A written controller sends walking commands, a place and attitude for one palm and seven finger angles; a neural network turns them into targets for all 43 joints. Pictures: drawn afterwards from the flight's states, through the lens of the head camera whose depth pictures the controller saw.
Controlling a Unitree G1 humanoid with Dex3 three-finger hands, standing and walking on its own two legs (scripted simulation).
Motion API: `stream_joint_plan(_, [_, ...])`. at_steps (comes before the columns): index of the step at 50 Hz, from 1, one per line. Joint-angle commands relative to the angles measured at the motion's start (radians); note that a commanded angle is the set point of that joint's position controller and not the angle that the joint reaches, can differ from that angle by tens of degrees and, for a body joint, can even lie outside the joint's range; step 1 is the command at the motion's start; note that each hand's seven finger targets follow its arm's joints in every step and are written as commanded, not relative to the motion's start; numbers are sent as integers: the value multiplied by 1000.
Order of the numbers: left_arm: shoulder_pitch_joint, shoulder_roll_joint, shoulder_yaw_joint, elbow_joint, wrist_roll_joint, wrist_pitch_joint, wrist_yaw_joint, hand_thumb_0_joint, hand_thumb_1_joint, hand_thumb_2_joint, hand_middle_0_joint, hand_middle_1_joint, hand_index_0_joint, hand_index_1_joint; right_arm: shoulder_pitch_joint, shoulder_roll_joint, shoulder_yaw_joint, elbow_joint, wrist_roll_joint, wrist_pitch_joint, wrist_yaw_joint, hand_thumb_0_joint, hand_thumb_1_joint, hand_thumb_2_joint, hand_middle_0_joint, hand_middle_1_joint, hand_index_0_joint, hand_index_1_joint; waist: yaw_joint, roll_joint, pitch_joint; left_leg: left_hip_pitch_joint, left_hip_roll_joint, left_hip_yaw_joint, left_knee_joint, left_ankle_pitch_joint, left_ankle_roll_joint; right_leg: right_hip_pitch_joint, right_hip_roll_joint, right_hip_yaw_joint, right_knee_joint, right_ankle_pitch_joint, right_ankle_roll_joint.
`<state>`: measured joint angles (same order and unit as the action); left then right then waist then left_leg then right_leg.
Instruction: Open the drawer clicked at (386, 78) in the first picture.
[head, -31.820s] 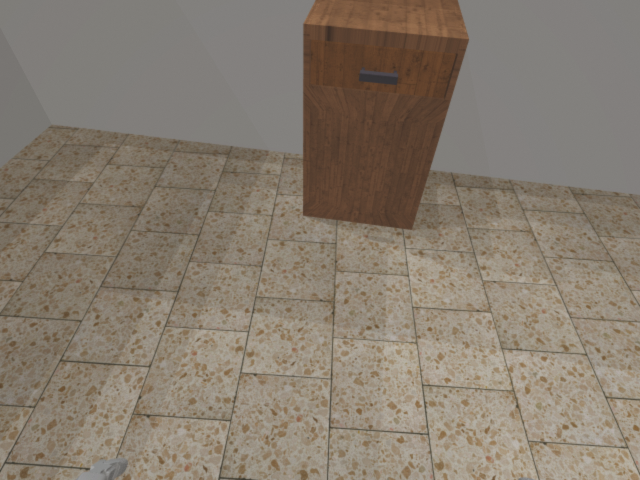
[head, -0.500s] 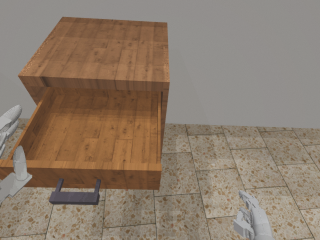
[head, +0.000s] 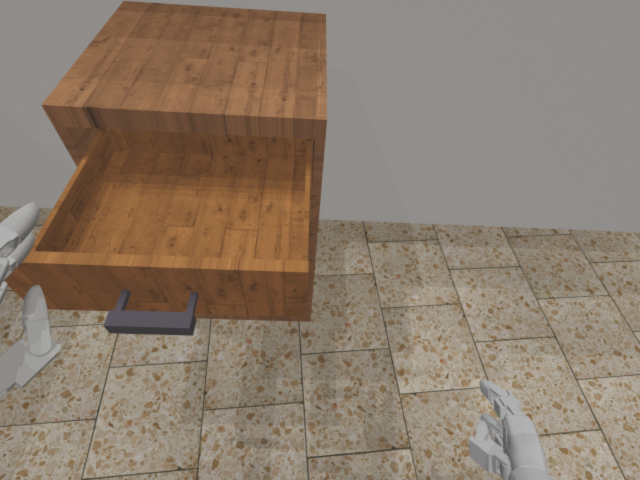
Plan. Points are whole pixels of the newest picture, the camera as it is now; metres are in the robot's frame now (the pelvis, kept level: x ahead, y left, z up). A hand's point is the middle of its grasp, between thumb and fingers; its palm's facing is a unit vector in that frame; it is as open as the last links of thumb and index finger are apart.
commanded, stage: step back with the hand held close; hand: left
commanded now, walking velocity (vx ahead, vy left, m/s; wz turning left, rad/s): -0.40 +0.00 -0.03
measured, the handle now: (155, 309) +0.35 +0.26 -0.06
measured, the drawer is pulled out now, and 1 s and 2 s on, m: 0.30 0.30 0.30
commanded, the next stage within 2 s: stop stepping back and stand still in 0.14 s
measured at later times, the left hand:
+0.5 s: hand out of the picture +0.07 +0.23 +0.17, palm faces +0.41 -0.78 -0.48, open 7.4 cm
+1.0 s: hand out of the picture +0.06 +0.22 +0.17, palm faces +0.37 -0.80 -0.47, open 7.4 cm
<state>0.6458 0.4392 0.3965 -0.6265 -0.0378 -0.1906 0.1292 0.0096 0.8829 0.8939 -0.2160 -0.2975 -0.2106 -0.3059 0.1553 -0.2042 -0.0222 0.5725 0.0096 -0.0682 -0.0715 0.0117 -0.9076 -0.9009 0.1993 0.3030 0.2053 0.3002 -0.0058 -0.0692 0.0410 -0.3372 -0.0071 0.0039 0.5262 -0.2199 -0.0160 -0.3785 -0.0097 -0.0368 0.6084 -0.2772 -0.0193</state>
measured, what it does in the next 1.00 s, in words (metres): walks backwards: left foot, then right foot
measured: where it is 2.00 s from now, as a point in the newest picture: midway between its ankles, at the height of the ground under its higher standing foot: outside the picture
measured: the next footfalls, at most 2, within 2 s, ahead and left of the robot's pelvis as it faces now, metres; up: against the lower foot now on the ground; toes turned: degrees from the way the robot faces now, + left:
left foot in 0.32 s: -0.09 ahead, +0.10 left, +0.00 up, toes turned +3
right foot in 0.52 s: -0.07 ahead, -0.11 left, +0.00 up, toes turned -2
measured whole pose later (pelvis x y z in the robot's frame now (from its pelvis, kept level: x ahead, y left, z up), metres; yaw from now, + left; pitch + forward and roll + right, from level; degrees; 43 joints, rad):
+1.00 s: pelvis -0.12 -0.02 +0.01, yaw +2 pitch +0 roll +0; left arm 0.66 0.38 0.36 -0.60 -0.03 -0.20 0.15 0.01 0.88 0.89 -0.22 -0.30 -0.21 -0.31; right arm 0.20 -0.22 0.00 0.60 0.02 -0.11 -0.06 0.01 -0.91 -0.90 0.20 0.30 0.21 0.30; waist -0.01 0.00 0.01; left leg -0.24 0.03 0.02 0.52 -0.29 0.00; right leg -0.25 0.03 -0.10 0.48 -0.24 -0.06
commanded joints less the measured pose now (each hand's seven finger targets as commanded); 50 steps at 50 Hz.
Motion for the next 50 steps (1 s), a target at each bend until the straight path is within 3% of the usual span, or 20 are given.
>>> stream_joint_plan(1, [8,120,126,-252,-9,-81,10,0,900,900,-200,-300,-200,-300,-92,-122,-40,-158,-6,-85,2,0,-900,-900,200,300,200,300,18,226,-187,-93,269,-150,-130,288,115,205,-43,57,42,-9,17])
stream_joint_plan(4, [-24,113,109,-236,-7,-74,10,0,900,900,-200,-300,-200,-300,-72,-127,-47,-159,8,-88,6,0,-900,-900,200,300,200,300,2,5,-153,-173,92,-47,65,-151,49,147,-182,268,-207,102,-37])
stream_joint_plan(6, [-53,122,99,-196,-8,-57,26,0,900,900,-200,-300,-200,-300,-67,-110,-61,-128,9,-71,15,0,-900,-900,200,300,200,300,20,-148,-148,-39,-28,-10,598,-302,9,-120,-399,474,-497,-260,-148])
stream_joint_plan(8, [-51,111,89,-165,-1,-56,22,0,900,900,-200,-300,-200,-300,-78,-88,-39,-119,-9,-56,13,0,-900,-900,200,300,200,300,-7,-108,-153,-49,0,-25,734,-235,-9,-143,-345,321,-462,-250,-134])
stream_joint_plan(10, [-25,104,99,-152,6,-59,22,0,900,900,-200,-300,-200,-300,-100,-62,-12,-149,-12,-39,2,0,-900,-900,200,300,200,300,-5,-118,-130,-8,20,-4,481,-261,-1,-105,-246,163,-391,-63,-95])
stream_joint_plan(14, [20,85,64,-195,11,-68,37,0,900,900,-200,-300,-200,-300,-39,-107,1,-145,-18,-32,-19,0,-900,-900,200,300,200,300,-19,109,-125,83,19,46,-203,-216,33,13,-145,128,-279,-220,-26])
stream_joint_plan(15, [7,73,51,-244,18,-86,45,0,900,900,-200,-300,-200,-300,-10,-126,0,-149,-32,-41,-25,0,-900,-900,200,300,200,300,-25,251,-112,24,107,-54,-303,-229,59,66,-81,92,-133,-192,-4])
stream_joint_plan(16, [-54,83,55,-297,33,-103,61,0,900,900,-200,-300,-200,-300,-21,-146,-13,-162,-48,-61,-27,0,-900,-900,200,300,200,300,-24,381,-94,-87,282,-300,-356,-310,136,40,8,34,117,-210,22])
stream_joint_plan(17, [-42,104,77,-296,41,-97,75,0,900,900,-200,-300,-200,-300,-21,-125,-24,-157,-39,-96,-23,0,-900,-900,200,300,200,300,-19,338,-111,-99,344,-280,-336,-202,185,-3,43,27,333,-204,35])
stream_joint_plan(19, [-11,140,130,-301,13,-73,70,0,900,900,-200,-300,-200,-300,-9,-101,-37,-135,-12,-116,-8,0,-900,-900,200,300,200,300,-24,265,-167,11,294,-200,-262,-110,172,-69,21,64,446,-169,43])
stream_joint_plan(21, [37,86,90,-273,10,-50,73,0,900,900,-200,-300,-200,-300,-17,-99,-22,-126,-7,-119,0,0,-900,-900,200,300,200,300,-10,229,-108,-1,243,-139,-209,5,151,-3,-1,33,267,-175,45])
stream_joint_plan(25, [-94,85,58,-188,20,-46,59,0,900,900,-200,-300,-200,-300,-51,-130,-7,-94,4,-121,1,0,-900,-900,200,300,200,300,-14,173,-5,-120,169,-87,-135,-270,94,227,-17,-9,-195,-25,32])
stream_joint_plan(29, [-218,109,59,-142,9,-44,41,0,900,900,-200,-300,-200,-300,-58,-126,-37,-71,18,-105,1,0,-900,-900,200,300,200,300,-22,-169,-33,-45,-6,9,407,-219,33,-5,-304,421,-495,-353,-129])
stream_joint_plan(32, [-45,80,72,-121,5,-48,29,0,900,900,-200,-300,-200,-300,-50,-99,-18,-85,-2,-90,17,0,-900,-900,200,300,200,300,-21,-45,-90,-26,34,-7,245,-162,46,83,-269,259,-371,-65,-139])
stream_joint_plan(35, [33,81,80,-185,14,-67,38,0,900,900,-200,-300,-200,-300,-56,-89,2,-108,-3,-92,4,0,-900,-900,200,300,200,300,-21,68,-118,113,31,33,-162,-82,54,124,-164,123,-260,-62,-65])
stream_joint_plan(38, [37,106,92,-264,13,-83,48,0,900,900,-200,-300,-200,-300,-57,-125,-19,-143,-5,-101,-1,0,-900,-900,200,300,200,300,-1,261,-135,142,231,-218,-220,81,122,110,-33,29,-35,29,7])
stream_joint_plan(39, [49,103,87,-237,5,-74,46,0,900,900,-200,-300,-200,-300,-60,-130,-28,-153,7,-97,-1,0,-900,-900,200,300,200,300,-5,190,-151,143,235,-195,-174,214,117,134,-21,6,-30,71,15])
stream_joint_plan(42, [28,113,107,-206,1,-68,43,0,900,900,-200,-300,-200,-300,-69,-114,-11,-131,8,-94,-5,0,-900,-900,200,300,200,300,-11,183,-61,-22,156,-106,-181,-9,84,218,-51,54,-147,84,8])
stream_joint_plan(47, [-7,80,71,-144,-7,-67,37,0,900,900,-200,-300,-200,-300,-33,-120,-22,-118,12,-99,7,0,-900,-900,200,300,200,300,-22,12,-91,76,43,-13,-14,-31,47,171,-155,218,-321,101,-39])
stream_joint_plan(50, [-26,70,53,-137,0,-58,37,0,900,900,-200,-300,-200,-300,-45,-117,-18,-120,10,-95,7,0,-900,-900,200,300,200,300,-19,29,-87,125,60,-16,-78,17,51,169,-135,168,-301,130,-28])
